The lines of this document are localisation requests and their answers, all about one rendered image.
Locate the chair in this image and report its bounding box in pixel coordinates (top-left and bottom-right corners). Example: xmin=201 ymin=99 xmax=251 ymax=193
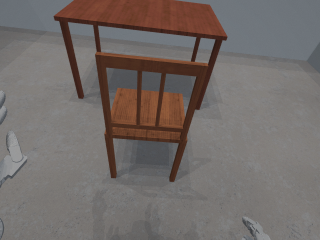
xmin=95 ymin=52 xmax=209 ymax=182

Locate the table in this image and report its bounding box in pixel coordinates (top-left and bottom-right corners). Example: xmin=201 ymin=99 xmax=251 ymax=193
xmin=53 ymin=0 xmax=228 ymax=110

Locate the robot right hand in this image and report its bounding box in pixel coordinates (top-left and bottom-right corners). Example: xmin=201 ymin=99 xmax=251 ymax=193
xmin=241 ymin=216 xmax=271 ymax=240

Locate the robot left hand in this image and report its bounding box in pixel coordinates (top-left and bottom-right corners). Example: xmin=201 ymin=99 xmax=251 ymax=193
xmin=0 ymin=90 xmax=28 ymax=188

